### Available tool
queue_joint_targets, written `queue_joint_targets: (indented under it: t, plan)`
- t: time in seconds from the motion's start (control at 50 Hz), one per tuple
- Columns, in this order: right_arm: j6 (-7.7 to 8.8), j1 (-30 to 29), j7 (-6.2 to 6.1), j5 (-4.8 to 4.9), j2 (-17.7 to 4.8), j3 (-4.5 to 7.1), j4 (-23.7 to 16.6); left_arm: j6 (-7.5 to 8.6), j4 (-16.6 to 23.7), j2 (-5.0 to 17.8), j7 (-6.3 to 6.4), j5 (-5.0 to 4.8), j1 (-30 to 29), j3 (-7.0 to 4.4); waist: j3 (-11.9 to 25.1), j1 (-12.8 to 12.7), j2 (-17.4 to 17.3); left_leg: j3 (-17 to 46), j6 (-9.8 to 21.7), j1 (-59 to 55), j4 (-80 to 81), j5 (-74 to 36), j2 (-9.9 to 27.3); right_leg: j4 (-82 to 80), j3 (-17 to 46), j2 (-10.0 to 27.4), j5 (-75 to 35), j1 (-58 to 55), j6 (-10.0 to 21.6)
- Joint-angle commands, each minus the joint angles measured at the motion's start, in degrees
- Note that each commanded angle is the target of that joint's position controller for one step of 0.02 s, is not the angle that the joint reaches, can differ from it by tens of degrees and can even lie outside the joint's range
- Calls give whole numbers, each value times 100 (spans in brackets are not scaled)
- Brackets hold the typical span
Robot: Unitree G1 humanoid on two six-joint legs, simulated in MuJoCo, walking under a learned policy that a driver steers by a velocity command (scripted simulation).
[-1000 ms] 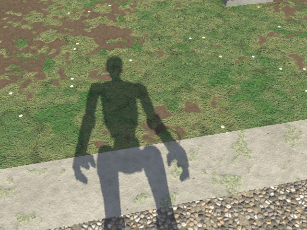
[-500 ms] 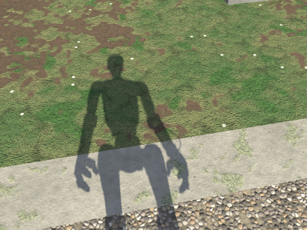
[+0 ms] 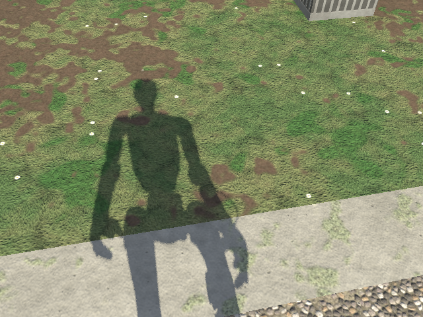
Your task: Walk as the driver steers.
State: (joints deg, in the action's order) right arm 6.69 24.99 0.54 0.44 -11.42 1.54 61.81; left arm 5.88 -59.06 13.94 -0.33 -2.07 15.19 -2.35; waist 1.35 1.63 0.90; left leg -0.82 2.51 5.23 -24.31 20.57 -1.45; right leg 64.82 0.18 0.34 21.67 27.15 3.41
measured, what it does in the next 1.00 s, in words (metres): walks ahead, turning left: right foot, then left foot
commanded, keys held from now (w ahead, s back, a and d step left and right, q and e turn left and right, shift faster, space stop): w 0.34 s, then w+q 0.66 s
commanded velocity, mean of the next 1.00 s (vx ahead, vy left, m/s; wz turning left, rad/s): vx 0.48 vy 0.00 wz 0.26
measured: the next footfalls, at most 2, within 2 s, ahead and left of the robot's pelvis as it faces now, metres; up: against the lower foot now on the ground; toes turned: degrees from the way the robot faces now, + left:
right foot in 0.28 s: +0.34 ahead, -0.13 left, +0.00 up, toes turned -2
left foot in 0.86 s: +0.62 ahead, +0.14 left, +0.00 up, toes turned +17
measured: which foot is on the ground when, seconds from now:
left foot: down 0.00-0.28, up 0.30-0.84, down 0.86-1.00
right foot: up 0.00-0.26, down 0.28-0.84, up 0.86-1.00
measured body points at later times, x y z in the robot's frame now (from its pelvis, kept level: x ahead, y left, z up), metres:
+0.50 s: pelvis +0.27 -0.05 +0.00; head +0.29 -0.05 +0.45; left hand +0.32 +0.21 -0.13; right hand +0.36 -0.32 -0.13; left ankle +0.27 +0.11 -0.65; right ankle +0.30 -0.13 -0.74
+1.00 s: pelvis +0.55 +0.05 +0.00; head +0.59 +0.07 +0.44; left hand +0.57 +0.34 -0.13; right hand +0.75 -0.17 -0.12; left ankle +0.59 +0.13 -0.74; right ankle +0.52 -0.12 -0.64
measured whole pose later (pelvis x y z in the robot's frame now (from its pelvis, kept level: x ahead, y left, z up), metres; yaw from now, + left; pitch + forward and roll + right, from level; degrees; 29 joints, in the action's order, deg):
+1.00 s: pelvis +0.55 +0.05 +0.00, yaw +19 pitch +2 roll +0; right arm 3.9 12.7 1.8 0.4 -15.0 4.5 44.5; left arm 7.3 -49.9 15.9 -0.1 -0.8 11.0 -2.5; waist -2.9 0.4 0.6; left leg -0.7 6.0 19.8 -27.2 9.1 -5.4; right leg 69.0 1.9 3.6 21.0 25.7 1.0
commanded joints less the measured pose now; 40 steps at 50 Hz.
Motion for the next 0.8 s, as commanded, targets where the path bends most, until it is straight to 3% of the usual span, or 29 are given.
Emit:
queue_joint_targets:
  t: [0.02, 0.06, 0.12, 0.16, 0.2, 0.24, 0.26, 0.28, 0.3, 0.32, 0.34, 0.36, 0.38, 0.4, 0.42, 0.46, 0.54, 0.64, 0.72, 0.76, 0.8]
  plan:
    - [-104, 748, 1, -35, -432, -2, 10, 166, 675, 313, -92, 19, -934, -81, -704, 150, -554, 1563, 793, -1635, 1242, -2906, 1602, 183, 19, 526, -532, 2778, 47]
    - [-172, 597, -83, -69, -458, -32, -108, 97, 817, 103, -156, 51, -1187, -11, -777, 89, -562, 1041, 742, -966, 1527, -2918, 1317, -611, -223, 468, -1082, 2246, -96]
    - [-158, 485, -205, -72, -829, 20, -260, 42, 1206, -77, -173, 79, -2079, 114, -986, 200, -608, 565, 720, 236, 2006, -2564, 1050, -2421, -529, 140, -2100, 856, -254]
    - [-115, 642, -225, 14, -1005, 92, -188, 7, 1372, 127, -182, 33, -2288, 90, -1056, 151, -755, 578, 729, 82, 2138, -2564, 1252, -2928, -446, 83, -2314, 534, -173]
    - [-111, 634, -220, 66, -1004, 136, -159, 12, 1483, 353, -200, 16, -2339, 31, -1016, 24, -731, 512, 625, -475, 1882, -3254, 1421, -3359, -348, 41, -2341, 443, 3]
    - [-175, 533, -214, 13, -1110, 198, -185, 31, 1413, 636, -199, 27, -1832, -112, -456, -336, -896, 394, 466, -1031, 1010, -5271, 1521, -3376, -425, -194, -2095, -284, 205]
    - [-246, 446, -209, -38, -1107, 209, -220, 14, 1182, 827, -172, 7, -1035, -233, 59, -733, -973, 252, 363, -1047, 69, -6143, 1420, -3304, -512, -354, -1944, -1179, 351]
    - [-284, 341, -190, -73, -1077, 187, -304, -27, 906, 1033, -126, -10, -108, -352, 578, -1158, -945, 160, 209, -429, -1135, -5997, 1219, -3317, -360, -207, -1973, -2506, 524]
    - [-268, 436, -162, -199, -774, 79, -461, -82, 713, 1487, -60, 78, 860, -454, 1408, -1294, 0, 8, 88, 998, -3077, -3592, 754, -3210, 1236, 1074, -1549, -4248, 888]
    - [-139, 1278, -69, -55, 152, -136, -395, -67, 611, 1529, -149, 194, 1009, -413, 2346, -720, 1606, 588, -140, 2718, -4979, 1099, -301, -4345, 4245, 2322, -85, -5488, 1867]
    - [23, 651, -37, 122, -533, 17, -458, -40, 628, 990, -166, 139, 615, -283, 1542, -850, 984, 1026, 29, 3292, -5604, 1069, 5, -4941, 4343, 2001, 369, -4795, 1544]
    - [90, -1, -38, 280, -830, 111, -676, 1, 732, 746, -152, 114, 24, -214, 575, -700, 627, 821, 131, 3560, -5601, 526, 287, -5045, 3256, 1902, -9, -3763, 1278]
    - [97, -294, -97, 266, -851, 128, -733, 59, 827, 629, -169, 145, -470, -166, 213, -479, -47, 730, 145, 3212, -5332, -34, 613, -5212, 2493, 1743, -799, -2777, 1126]
    - [34, -356, -148, 197, -813, 194, -723, 110, 829, 476, -196, 210, -700, -129, 6, -279, -133, 697, 137, 2897, -5043, -320, 795, -5356, 1877, 1536, -1276, -2105, 1001]
    - [-70, -157, -160, 176, -678, 207, -700, 143, 754, 370, -207, 274, -759, -96, 1, -69, 95, 768, 143, 2533, -4854, -475, 948, -5526, 1444, 1377, -1346, -1727, 915]
    - [-236, -57, -180, 186, -475, 218, -702, 171, 594, 337, -190, 261, -625, -94, -193, 41, 284, 739, 125, 2429, -4539, -473, 1015, -5810, 911, 1259, -1383, -1304, 905]
    - [-315, -869, -192, 95, -600, 286, -1083, 187, 433, 656, -28, 300, -324, -167, -525, -42, 133, 891, -45, 3402, -3738, -1409, 1044, -6074, 339, 1309, -1735, -1429, 934]
    - [-223, -1815, -15, 54, -475, 222, -1433, 131, 429, 802, 108, 264, -18, -166, -574, -343, 29, 376, -81, 3426, -2050, -2712, 867, -6051, -510, 1155, -2317, -1928, 666]
    - [-222, -2561, 160, 71, -375, 132, -1855, -34, 292, 920, 139, 194, 532, -201, -757, -635, -62, 66, 22, 3855, -1355, -2394, 782, -5689, -755, 1438, -2709, -3002, 612]
    - [-226, -2690, 258, 89, -435, 143, -2064, -149, 310, 1002, 148, 160, 569, -235, -736, -587, 28, -131, 151, 3852, -1188, -1818, 665, -5303, -863, 1593, -3409, -3422, 535]
    - [-246, -2411, 327, 106, -647, 238, -2160, -241, 438, 1168, 183, 162, 381, -284, -394, -306, 310, -492, 359, 3102, -1162, -1231, 300, -4533, -1073, 1621, -5390, -3536, 387]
